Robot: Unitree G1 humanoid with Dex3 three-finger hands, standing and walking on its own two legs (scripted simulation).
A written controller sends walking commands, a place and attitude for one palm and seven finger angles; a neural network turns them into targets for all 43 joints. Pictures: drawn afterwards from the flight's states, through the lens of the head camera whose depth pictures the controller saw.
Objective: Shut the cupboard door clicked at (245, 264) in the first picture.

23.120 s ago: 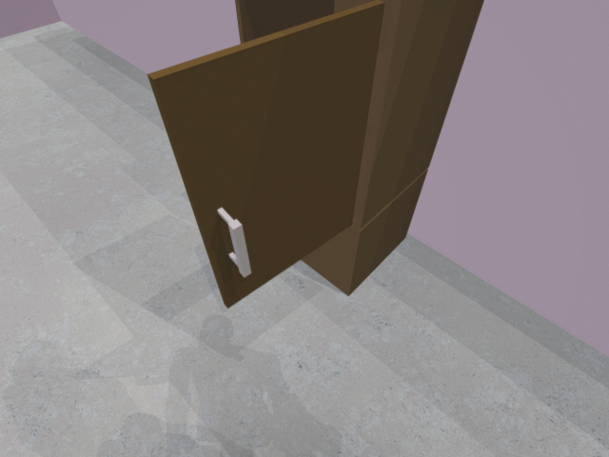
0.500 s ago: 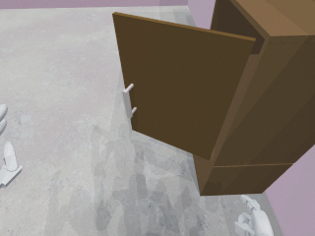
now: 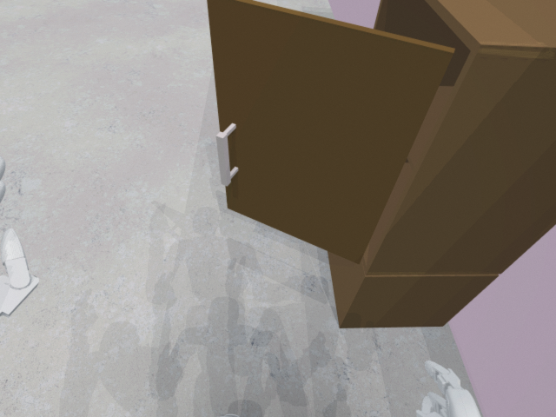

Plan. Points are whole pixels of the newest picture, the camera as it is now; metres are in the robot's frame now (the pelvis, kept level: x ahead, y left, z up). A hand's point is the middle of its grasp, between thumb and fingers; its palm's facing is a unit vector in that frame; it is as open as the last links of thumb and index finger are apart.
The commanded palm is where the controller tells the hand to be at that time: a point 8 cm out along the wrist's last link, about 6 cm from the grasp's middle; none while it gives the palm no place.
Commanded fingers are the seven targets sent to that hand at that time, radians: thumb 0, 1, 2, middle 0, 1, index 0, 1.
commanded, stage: step back with the hand held close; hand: left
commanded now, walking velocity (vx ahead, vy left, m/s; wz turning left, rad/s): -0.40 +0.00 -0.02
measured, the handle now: (228, 155) +0.70 +0.14 -0.08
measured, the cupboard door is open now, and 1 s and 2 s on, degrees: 62 62 62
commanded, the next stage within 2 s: stop stepping back and stand still in 0.60 s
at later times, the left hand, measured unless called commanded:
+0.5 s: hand (49, 352) +0.15 +0.20 +0.19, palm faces +0.17 -0.81 -0.57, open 7.4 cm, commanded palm +0.08 +0.27 +0.19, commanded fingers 0.00 0.90 0.90 -0.20 -0.30 -0.20 -0.30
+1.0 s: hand out of the picture -0.04 +0.27 +0.20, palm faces +0.45 -0.80 -0.40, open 7.4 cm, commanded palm -0.07 +0.30 +0.19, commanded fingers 0.00 0.90 0.90 -0.20 -0.30 -0.20 -0.30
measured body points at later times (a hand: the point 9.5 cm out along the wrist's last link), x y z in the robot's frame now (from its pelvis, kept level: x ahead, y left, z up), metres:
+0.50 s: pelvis -0.09 -0.02 +0.01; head -0.03 +0.00 +0.45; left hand +0.13 +0.24 +0.22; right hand +0.11 -0.24 -0.06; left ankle +0.03 +0.08 -0.72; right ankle -0.20 -0.11 -0.72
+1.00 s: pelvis -0.23 +0.00 +0.02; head -0.27 +0.03 +0.46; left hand -0.07 +0.31 +0.22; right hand -0.11 -0.25 -0.07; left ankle -0.18 +0.11 -0.68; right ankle -0.23 -0.11 -0.72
